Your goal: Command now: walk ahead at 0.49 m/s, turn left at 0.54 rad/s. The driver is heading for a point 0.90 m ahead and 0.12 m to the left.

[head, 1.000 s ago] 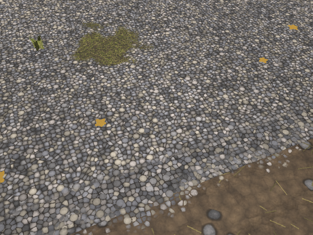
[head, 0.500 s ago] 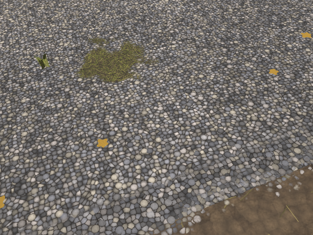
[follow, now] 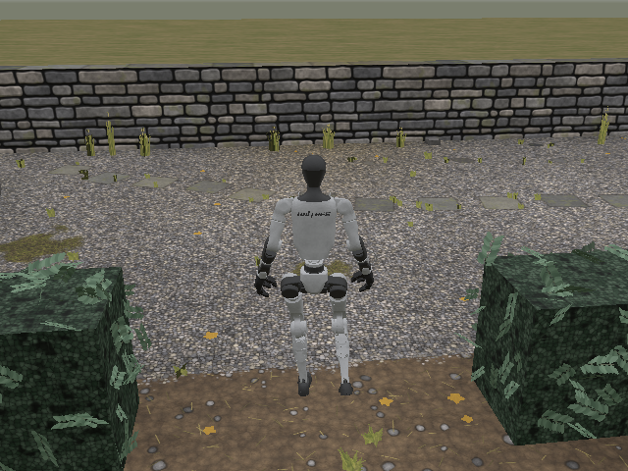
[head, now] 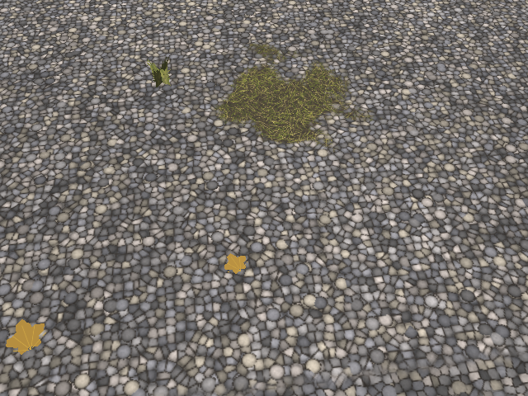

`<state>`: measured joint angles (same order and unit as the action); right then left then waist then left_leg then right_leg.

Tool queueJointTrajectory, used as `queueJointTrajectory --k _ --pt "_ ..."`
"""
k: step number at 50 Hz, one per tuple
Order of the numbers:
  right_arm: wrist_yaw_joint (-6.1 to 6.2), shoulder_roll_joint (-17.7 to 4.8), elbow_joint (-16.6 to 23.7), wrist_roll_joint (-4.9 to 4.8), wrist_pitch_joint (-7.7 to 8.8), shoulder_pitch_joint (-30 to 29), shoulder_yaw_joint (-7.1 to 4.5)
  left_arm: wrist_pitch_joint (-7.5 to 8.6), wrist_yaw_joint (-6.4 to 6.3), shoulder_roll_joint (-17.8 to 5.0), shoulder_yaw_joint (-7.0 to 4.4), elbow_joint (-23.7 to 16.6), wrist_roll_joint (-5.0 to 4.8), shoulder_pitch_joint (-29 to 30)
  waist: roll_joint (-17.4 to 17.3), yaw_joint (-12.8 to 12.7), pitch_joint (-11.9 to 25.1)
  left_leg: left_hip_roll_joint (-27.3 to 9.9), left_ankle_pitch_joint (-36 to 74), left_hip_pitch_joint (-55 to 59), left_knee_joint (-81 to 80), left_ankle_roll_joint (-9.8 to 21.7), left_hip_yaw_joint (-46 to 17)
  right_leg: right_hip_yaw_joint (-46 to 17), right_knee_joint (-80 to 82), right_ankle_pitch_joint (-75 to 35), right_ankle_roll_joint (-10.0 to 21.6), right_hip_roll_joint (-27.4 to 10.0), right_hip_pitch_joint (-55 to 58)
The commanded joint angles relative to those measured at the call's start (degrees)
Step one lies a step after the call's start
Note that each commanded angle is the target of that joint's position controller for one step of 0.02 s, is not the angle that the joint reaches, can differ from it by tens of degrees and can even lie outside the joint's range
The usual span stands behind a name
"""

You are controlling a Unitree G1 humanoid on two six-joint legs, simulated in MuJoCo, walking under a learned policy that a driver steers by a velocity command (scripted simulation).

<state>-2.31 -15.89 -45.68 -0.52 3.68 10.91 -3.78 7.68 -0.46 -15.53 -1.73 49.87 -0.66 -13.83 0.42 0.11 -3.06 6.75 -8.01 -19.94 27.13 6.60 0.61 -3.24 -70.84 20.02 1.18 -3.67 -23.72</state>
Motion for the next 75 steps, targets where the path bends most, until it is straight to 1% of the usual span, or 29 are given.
queueJointTrajectory --k 1,5,11,16,17,18,19,20,23,27,34,39,41,43,44,45,46,47,49,53,60,65,69,70,71,72,73,74,75 --pt "0.58 -6.1 4.7 0.08 1.11 -1.2 -1.41 -0.27 -0.51 -6.6 -2.17 -4.5 1.12 -3.0 -1.3 -2.3 4.1 -14.7 6.2 7.0 -16.3 10.8 -20.0 -1.7 4.7 -3.8 -1.6 -4.1 -9.5" --pt "2.21 -8.8 4.2 -0.26 0.96 3.2 -2.19 -1.26 -1.05 -5.2 -1.8 -8.6 2.02 5.3 -2.7 -0.1 1.9 -11.7 9.4 1.6 -16.5 9.6 -15.1 0.4 20.1 -15.2 -5.1 -2.4 -10.7" --pt "3.04 -9.2 3.0 -1.22 -0.29 9.2 -2.35 -0.21 0.26 -5.1 -1.32 -12.8 0.37 15.9 -5.3 4.4 2.8 -11.6 2.0 5.8 -11.7 5.9 -18.3 -0.4 40.2 -26.5 -4.8 2.5 -4.9" --pt "3.5 -7.7 4.0 -0.7 -1.22 8.3 -2.03 1.12 0.91 -9.2 -3.25 -11.8 0.28 7.9 -7.6 -1.2 6.1 -12.5 6.0 12.2 0.5 2.9 -24.6 -0.7 46.9 -17.0 -0.1 3.0 6.5" --pt "3.15 -4.7 4.9 -0.2 -1.0 8.0 -0.88 1.41 0.52 -11.5 -4.06 -11.0 1.31 0.5 -4.9 -4.6 12.9 -9.3 4.5 7.8 12.5 1.1 -21.3 -5.4 45.4 -15.9 3.3 -3.0 19.9" --pt "3.04 -0.9 6.1 -0.54 -0.52 14.0 0.26 0.97 0.08 -16.3 -5.26 -10.3 2.32 -7.0 7.7 -4.1 21.9 -1.4 -12.2 -8.9 31.8 -3.2 -13.0 -24.7 46.1 -10.5 10.6 -16.2 41.3" --pt "2.93 -3.1 7.1 -1.75 -0.06 17.2 0.45 0.08 0.67 -15.3 -5.4 -8.4 0.96 -9.5 19.5 -3.1 23.8 -2.3 -27.0 -22.7 43.9 -4.5 -10.6 -44.3 51.7 3.8 15.2 -22.9 46.4" --pt "3.03 -8.8 6.2 -2.21 -0.36 13.3 -0.93 -0.27 0.59 -9.5 -3.99 -10.1 0.56 -6.3 10.2 -4.6 15.6 -5.9 -22.1 -26.5 48.7 -5.0 -11.9 -38.0 53.5 10.0 12.5 -20.4 39.9" --pt "2.78 -8.0 8.2 -0.72 -1.21 5.0 -1.67 -1.17 0.43 -5.4 -2.47 -10.1 1.38 0.6 4.3 -2.3 3.1 -11.1 -11.1 -22.5 43.6 -5.7 -8.8 -16.1 57.0 -7.1 8.2 -12.4 21.0" --pt "2.23 -4.0 9.8 -1.05 -2.4 4.6 -1.11 -0.37 0.7 -6.5 -3.15 -8.5 0.97 0.6 5.3 -0.8 1.9 -13.0 -6.7 -20.8 38.6 -6.5 -6.5 -5.3 61.4 -17.0 9.4 -10.8 16.6" --pt "0.33 -2.2 13.2 -0.74 -1.51 -5.6 -0.2 -1.46 0.09 -9.8 -4.16 -6.1 0.62 -1.2 3.0 -3.9 0.1 -12.4 9.5 -19.8 17.7 -6.3 -2.4 7.3 62.0 -24.9 8.0 -10.2 20.6" --pt "-0.9 -2.2 16.3 -0.89 -1.15 -11.3 -0.05 -2.96 0.38 -11.9 -4.68 -3.3 -0.96 -5.5 2.8 -4.3 -1.8 -9.8 2.4 -16.9 9.1 -2.9 0.6 9.2 59.2 -32.4 7.4 -13.1 26.9" --pt "-0.83 -4.6 16.1 -0.37 -1.19 -7.7 -1.22 -3.51 0.22 -13.7 -5.05 -2.9 -1.38 -5.1 4.9 -0.8 1.6 -6.3 -2.7 -8.7 7.0 -0.5 3.1 10.9 51.6 -51.0 6.6 -13.3 28.7" --pt "0.27 -10.0 11.5 -0.36 -1.58 8.6 -4.18 -3.81 -0.26 -12.2 -4.09 -2.9 -0.98 -4.8 3.3 8.1 10.9 -4.3 3.7 17.6 2.9 2.8 2.3 14.3 30.7 -52.3 3.3 -9.6 18.4" --pt "1.34 -16.6 10.4 0.37 -1.73 15.0 -5.42 -3.0 0.29 -6.1 -1.76 -5.3 1.05 -8.6 -9.3 7.1 19.1 -20.6 4.6 41.8 4.4 10.0 -21.9 14.2 7.8 -16.6 0.0 -3.4 -5.3" --pt "1.31 -15.4 11.0 0.09 -1.3 15.6 -4.46 -1.51 1.0 -5.1 -0.84 -4.3 0.06 -10.5 -12.2 6.2 29.1 -30.7 -0.6 46.5 -5.4 16.7 -45.0 2.7 -5.5 15.2 -0.9 3.6 -14.6" --pt "0.88 -11.3 10.5 0.48 -0.76 13.6 -3.13 -0.98 1.42 -10.4 -2.6 -5.4 -2.51 -4.0 -5.9 8.0 22.1 -28.7 -1.0 40.6 -7.2 13.2 -36.6 -1.9 -8.5 12.2 -0.1 0.7 -19.4" --pt "0.86 -9.7 9.9 0.41 -0.35 10.4 -2.56 -0.87 1.41 -9.9 -2.39 -6.9 -3.1 -0.3 -5.5 6.4 13.8 -26.4 2.1 31.3 -8.0 10.7 -26.8 -0.9 -5.5 7.5 0.4 -1.5 -20.4" --pt "0.64 -5.5 9.4 0.51 0.54 3.9 -1.31 -1.97 0.88 -9.0 -2.74 -5.9 -1.1 -0.6 -4.4 1.7 6.7 -21.5 7.1 17.4 -11.8 7.3 -15.7 -1.1 1.8 -0.2 -0.3 -5.2 -15.0" --pt "0.85 -5.5 7.4 1.36 2.8 1.7 -1.69 -4.76 0.57 -5.7 -2.56 -4.3 -1.18 -4.1 -4.2 -1.5 3.5 -20.2 10.9 9.4 -18.6 6.8 -6.3 -2.5 5.3 -8.5 -2.2 -5.2 -11.7" --pt "2.5 -7.0 4.0 1.26 2.79 4.2 -2.0 -4.06 1.9 -3.0 -1.71 -7.8 -0.47 6.3 -2.8 2.1 -0.8 -18.8 13.4 14.1 -20.7 3.3 5.2 0.2 27.1 -27.3 -1.9 -2.7 -15.0" --pt "3.12 -8.8 1.2 0.08 0.68 8.3 -2.75 -3.95 3.95 -2.6 -1.22 -12.4 -0.44 13.2 -2.3 4.4 -2.9 -22.6 21.4 25.5 -16.1 2.4 7.7 4.0 34.3 -20.5 1.0 -1.4 -19.7" --pt "4.42 -10.8 1.3 -0.26 -1.34 6.0 -2.78 -3.64 4.3 -7.2 -3.76 -11.3 0.5 0.4 -5.4 -4.1 6.7 -20.1 53.7 24.6 6.7 -1.3 9.4 8.8 39.0 -16.0 5.1 6.9 1.8" --pt "4.53 -10.2 1.6 -0.38 -0.98 6.0 -2.32 -3.63 3.33 -10.4 -5.11 -10.2 0.67 -5.7 -3.0 -7.7 10.8 -17.2 44.1 16.8 18.9 -4.1 10.4 5.1 43.0 -29.6 7.2 5.4 15.4" --pt "3.81 -3.7 3.2 2.39 0.16 11.7 -0.32 -4.13 2.02 -16.4 -5.86 -9.8 1.71 -8.3 12.3 -3.7 19.1 -9.6 -7.3 -4.0 41.3 -7.8 10.0 -13.6 35.5 -60.8 15.0 -10.4 38.5" --pt "2.46 -3.9 1.5 1.17 1.48 16.4 0.84 -3.85 2.16 -14.2 -4.64 -10.9 1.89 -9.4 11.6 -3.8 33.5 -3.2 -34.3 -14.0 55.5 -9.1 -3.2 -35.5 40.2 -64.2 25.5 -22.0 50.0" --pt "1.91 -9.4 0.8 -1.48 1.58 10.1 -0.85 -4.37 2.32 -11.2 -4.05 -11.0 1.73 -8.9 3.1 -7.3 31.4 -7.0 -30.1 -14.3 55.9 -8.3 -8.4 -26.6 42.4 -61.6 22.2 -18.4 44.9" --pt "2.08 -8.3 3.1 -2.09 1.35 5.2 -0.44 -4.38 2.33 -9.5 -3.52 -10.9 0.72 -3.9 2.8 -5.4 21.0 -9.6 -26.2 -18.0 51.1 -7.8 -6.1 -18.9 43.9 -56.0 19.1 -15.7 36.3" --pt "2.76 -7.3 2.7 -0.98 0.83 3.0 -0.31 -4.37 2.24 -7.3 -2.79 -11.0 0.15 -0.2 -0.9 -3.5 13.6 -11.4 -23.3 -17.7 46.3 -8.2 -4.6 -14.6 46.6 -51.5 16.7 -13.0 26.5"
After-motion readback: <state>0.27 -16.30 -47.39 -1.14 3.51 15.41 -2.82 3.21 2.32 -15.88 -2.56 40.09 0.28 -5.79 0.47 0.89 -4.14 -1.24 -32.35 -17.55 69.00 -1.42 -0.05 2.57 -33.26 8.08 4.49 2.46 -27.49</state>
